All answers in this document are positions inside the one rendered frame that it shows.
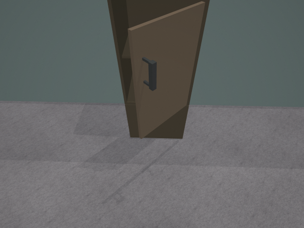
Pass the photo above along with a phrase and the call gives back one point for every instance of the cupboard door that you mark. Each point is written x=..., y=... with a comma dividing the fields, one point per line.
x=171, y=40

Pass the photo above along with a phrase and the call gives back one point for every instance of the handle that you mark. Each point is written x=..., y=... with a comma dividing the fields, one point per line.
x=152, y=65

